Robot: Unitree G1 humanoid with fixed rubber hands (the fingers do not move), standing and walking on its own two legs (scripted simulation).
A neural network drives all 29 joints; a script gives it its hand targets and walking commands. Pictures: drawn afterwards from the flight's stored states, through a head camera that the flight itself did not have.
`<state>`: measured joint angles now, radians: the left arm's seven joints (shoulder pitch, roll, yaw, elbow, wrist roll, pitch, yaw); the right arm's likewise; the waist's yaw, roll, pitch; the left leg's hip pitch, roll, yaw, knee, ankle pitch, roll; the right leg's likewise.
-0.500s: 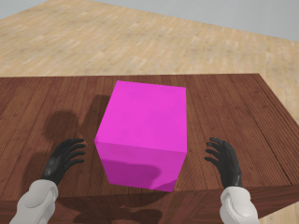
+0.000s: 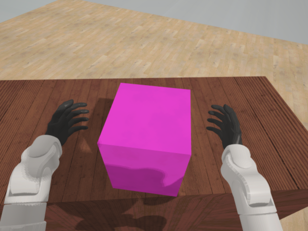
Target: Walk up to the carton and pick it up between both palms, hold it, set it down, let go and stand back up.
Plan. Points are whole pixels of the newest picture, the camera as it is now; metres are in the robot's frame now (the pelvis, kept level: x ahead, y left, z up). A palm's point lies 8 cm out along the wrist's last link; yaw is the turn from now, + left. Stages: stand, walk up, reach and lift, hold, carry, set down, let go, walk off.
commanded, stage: reach and lift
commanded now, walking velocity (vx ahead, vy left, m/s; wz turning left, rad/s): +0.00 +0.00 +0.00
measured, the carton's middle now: (149, 141) +0.38 +0.02 +0.01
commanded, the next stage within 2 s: none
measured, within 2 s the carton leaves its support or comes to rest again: neither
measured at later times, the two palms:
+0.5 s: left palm (54, 98) +0.38 +0.24 +0.18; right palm (223, 105) +0.37 -0.15 +0.17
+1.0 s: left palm (65, 114) +0.40 +0.24 +0.11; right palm (223, 125) +0.37 -0.17 +0.10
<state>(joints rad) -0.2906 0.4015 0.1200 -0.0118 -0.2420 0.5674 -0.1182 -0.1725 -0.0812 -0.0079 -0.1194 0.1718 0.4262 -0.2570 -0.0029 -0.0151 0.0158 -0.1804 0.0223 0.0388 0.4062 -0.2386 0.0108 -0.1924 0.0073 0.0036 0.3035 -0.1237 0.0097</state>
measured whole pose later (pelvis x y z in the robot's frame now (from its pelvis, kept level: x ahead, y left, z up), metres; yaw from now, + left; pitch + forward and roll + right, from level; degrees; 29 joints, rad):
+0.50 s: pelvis -0.01 +0.00 +0.00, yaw +0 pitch +0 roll -1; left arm -0.69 0.44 0.12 0.33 -0.23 0.60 -0.10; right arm -0.60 -0.12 -0.06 0.26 0.22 0.47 -0.27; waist 0.00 -0.03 0.01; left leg -0.18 0.02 0.04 0.41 -0.23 0.01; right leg -0.19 0.01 0.00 0.30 -0.11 0.01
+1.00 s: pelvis -0.01 +0.00 +0.00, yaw +0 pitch +0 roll -1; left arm -0.78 0.38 0.12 0.94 -0.22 0.16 -0.12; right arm -0.61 -0.11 -0.07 0.67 0.22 0.19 -0.26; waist -0.01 -0.03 0.02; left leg -0.18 0.02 0.04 0.41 -0.22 0.01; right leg -0.19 0.01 0.00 0.30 -0.11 0.01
